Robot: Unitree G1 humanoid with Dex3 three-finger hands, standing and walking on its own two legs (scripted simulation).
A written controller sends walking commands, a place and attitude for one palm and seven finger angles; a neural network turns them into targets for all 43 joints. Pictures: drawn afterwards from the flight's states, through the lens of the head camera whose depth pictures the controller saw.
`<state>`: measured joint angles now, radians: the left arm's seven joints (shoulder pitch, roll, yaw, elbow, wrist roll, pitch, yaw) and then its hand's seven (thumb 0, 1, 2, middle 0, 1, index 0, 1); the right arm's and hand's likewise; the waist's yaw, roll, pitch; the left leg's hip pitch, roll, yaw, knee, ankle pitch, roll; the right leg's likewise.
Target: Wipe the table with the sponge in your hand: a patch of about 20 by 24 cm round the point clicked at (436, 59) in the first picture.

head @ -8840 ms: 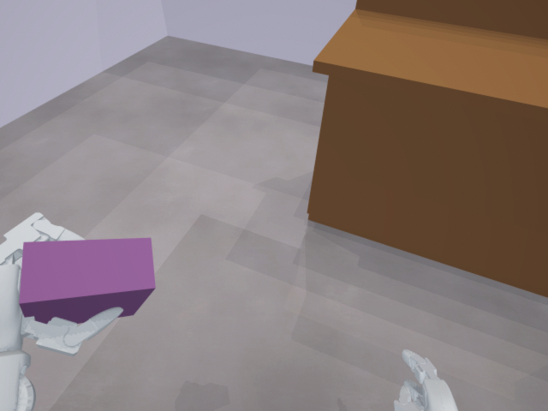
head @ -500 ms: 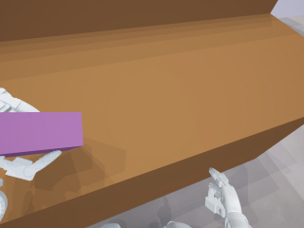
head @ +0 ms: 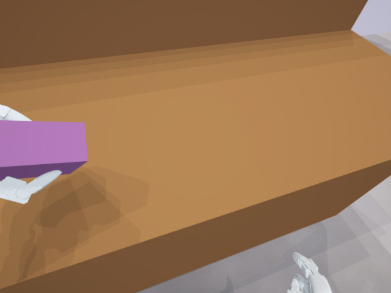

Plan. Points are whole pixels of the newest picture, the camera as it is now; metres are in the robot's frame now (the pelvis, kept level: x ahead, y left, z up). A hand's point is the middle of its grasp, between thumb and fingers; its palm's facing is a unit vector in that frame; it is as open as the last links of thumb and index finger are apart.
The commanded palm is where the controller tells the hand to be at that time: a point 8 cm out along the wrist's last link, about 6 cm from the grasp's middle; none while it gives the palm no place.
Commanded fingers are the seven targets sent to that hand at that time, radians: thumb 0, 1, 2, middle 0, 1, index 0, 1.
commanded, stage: come to a stop and stand still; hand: left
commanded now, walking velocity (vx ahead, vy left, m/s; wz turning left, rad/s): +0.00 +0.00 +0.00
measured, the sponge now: (48, 152) +0.27 +0.26 +0.18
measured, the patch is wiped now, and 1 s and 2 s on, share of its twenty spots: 0.00 0.00 0.00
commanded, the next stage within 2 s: look again from close up in 0.54 s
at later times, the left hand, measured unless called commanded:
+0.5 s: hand (35, 161) +0.26 +0.29 +0.15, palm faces +0.40 -0.86 -0.32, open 9.8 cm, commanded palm +0.19 +0.32 +0.18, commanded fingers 0.00 0.10 1.30 -1.20 -1.60 -1.20 -1.60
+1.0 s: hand (22, 177) +0.23 +0.29 +0.15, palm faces +0.43 -0.83 -0.36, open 9.8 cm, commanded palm +0.18 +0.32 +0.18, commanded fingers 0.00 0.10 1.30 -1.20 -1.60 -1.20 -1.60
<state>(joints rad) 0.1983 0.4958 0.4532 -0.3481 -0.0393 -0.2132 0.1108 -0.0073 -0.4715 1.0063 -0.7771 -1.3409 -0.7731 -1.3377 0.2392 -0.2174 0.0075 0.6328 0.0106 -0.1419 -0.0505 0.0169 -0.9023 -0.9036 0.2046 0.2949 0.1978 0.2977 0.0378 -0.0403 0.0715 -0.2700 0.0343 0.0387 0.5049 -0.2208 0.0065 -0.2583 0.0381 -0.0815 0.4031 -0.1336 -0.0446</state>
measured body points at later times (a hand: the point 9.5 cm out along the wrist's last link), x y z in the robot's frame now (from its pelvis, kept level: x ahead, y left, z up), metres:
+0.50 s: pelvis +0.04 +0.04 +0.00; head +0.06 +0.07 +0.45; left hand +0.23 +0.33 +0.17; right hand +0.22 -0.17 -0.07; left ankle +0.03 +0.11 -0.74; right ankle +0.05 -0.09 -0.74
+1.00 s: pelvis +0.03 +0.04 +0.00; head +0.05 +0.06 +0.45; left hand +0.20 +0.33 +0.17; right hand +0.22 -0.17 -0.07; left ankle +0.03 +0.11 -0.74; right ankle +0.05 -0.09 -0.74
